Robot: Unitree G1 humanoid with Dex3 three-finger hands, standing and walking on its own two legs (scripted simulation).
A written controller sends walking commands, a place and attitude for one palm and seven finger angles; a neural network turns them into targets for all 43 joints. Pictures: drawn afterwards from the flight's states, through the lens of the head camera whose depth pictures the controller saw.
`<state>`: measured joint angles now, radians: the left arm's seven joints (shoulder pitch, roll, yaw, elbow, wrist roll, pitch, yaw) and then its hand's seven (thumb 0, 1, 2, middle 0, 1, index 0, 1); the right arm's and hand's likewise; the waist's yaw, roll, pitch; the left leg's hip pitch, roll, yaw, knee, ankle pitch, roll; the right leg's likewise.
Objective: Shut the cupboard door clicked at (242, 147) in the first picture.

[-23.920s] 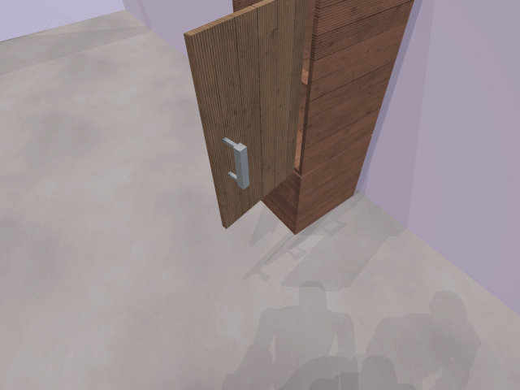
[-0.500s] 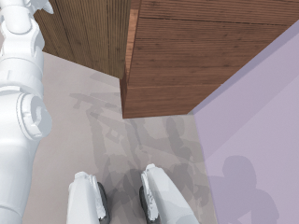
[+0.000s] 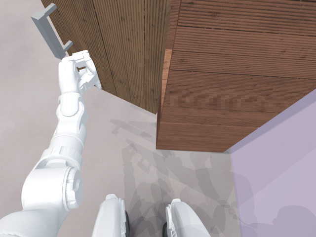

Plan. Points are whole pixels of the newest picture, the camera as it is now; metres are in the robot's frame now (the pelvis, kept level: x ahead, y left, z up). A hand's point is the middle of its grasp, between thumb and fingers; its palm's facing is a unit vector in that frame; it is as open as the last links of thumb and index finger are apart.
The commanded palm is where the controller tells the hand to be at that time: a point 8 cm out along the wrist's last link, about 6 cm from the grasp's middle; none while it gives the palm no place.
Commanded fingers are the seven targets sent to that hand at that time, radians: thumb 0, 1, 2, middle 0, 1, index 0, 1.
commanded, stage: pull the fist back off the door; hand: left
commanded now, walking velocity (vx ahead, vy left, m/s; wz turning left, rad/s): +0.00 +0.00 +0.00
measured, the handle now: (56, 32) +0.65 +0.23 +0.05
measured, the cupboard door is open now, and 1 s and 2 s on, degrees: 66 66 66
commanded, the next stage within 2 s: draw the hand back to the body in 0.04 s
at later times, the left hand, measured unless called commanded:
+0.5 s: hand (54, 93) +0.41 +0.17 +0.12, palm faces +0.14 -0.99 -0.03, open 3.1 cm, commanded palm +0.37 +0.21 +0.13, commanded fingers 0.00 0.90 0.90 -1.30 -1.50 -1.30 -1.50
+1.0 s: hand out of the picture +0.29 +0.25 +0.21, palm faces +0.27 -0.93 -0.27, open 3.6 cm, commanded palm +0.24 +0.28 +0.23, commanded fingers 0.00 0.90 0.90 -0.67 -0.81 -0.67 -0.81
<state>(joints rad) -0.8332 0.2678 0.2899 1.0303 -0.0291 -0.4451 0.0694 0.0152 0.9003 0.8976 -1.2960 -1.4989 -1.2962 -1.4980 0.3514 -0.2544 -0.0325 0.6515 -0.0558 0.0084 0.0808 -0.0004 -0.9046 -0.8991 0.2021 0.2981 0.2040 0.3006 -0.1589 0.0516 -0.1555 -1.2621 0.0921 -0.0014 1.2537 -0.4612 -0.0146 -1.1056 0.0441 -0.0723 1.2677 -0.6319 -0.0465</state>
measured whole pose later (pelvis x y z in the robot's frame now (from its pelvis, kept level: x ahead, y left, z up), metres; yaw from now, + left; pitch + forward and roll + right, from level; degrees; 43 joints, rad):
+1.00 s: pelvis +0.01 +0.03 +0.12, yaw +1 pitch +0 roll +0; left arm 0.10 0.30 0.12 0.04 -0.09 -0.07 0.10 0.02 0.90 0.90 -0.93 -1.09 -0.93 -1.09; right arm 0.16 -0.22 0.05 0.56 0.06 0.02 -0.10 0.01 -0.90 -0.90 0.20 0.30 0.20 0.30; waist 0.02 0.05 -0.02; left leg -0.33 0.02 0.07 0.54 -0.22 0.02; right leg -0.18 -0.01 -0.02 0.53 -0.34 0.00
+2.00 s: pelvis +0.03 +0.01 +0.12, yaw +1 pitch -1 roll -1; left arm 0.47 0.37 0.39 -0.33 -0.07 -0.12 0.10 0.01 0.89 0.90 -0.21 -0.30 -0.21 -0.30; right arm 0.16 -0.25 0.00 0.61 0.02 -0.01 -0.08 0.01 -0.90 -0.90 0.20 0.30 0.21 0.30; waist 0.03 0.10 -0.01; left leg -0.25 0.05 0.05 0.48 -0.22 0.00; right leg -0.08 0.03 -0.03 0.41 -0.31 -0.02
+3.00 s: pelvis -0.17 +0.05 +0.10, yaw +4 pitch +2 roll -3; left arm 0.52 0.48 0.50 -0.54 -0.09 -0.26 0.14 0.01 0.89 0.90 -0.21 -0.30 -0.21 -0.30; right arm 0.16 -0.19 0.00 0.58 0.00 -0.08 -0.05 0.01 -0.90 -0.90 0.21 0.30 0.21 0.30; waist 0.00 0.02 0.00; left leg -0.61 0.06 0.14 0.49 -0.13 0.01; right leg -0.21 0.08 -0.05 0.59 -0.43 -0.05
